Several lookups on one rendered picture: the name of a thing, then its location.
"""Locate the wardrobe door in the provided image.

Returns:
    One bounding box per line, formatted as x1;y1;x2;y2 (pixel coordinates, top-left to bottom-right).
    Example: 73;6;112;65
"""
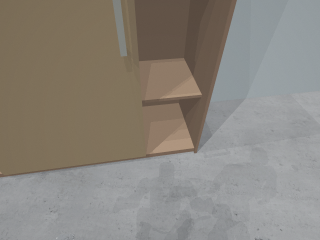
0;0;146;175

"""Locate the handle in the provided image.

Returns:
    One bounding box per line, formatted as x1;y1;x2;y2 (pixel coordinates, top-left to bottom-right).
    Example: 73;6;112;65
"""
112;0;127;57

